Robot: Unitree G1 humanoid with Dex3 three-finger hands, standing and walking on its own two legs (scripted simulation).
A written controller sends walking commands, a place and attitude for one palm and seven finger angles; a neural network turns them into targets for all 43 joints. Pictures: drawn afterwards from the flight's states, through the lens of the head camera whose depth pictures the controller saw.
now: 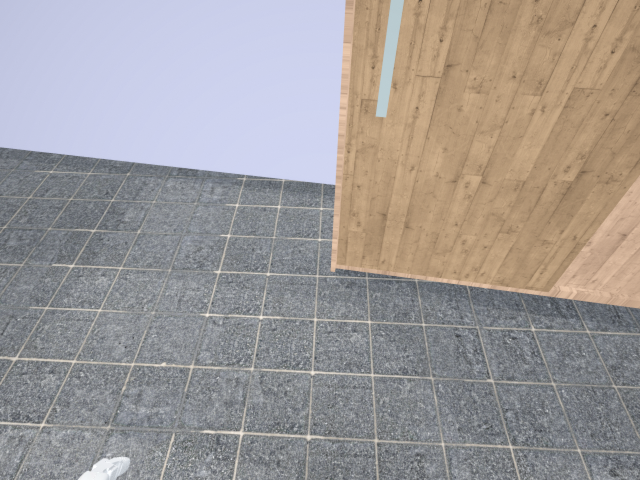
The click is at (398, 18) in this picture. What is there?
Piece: wardrobe's sliding door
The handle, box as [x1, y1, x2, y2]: [376, 0, 403, 116]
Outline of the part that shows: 403,0 391,0 376,116 385,116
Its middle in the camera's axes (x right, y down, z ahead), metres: +0.16 -0.43 +0.89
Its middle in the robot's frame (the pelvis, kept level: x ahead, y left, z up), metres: +0.97 -0.11 +0.12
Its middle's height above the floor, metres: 0.89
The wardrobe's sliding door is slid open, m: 0.00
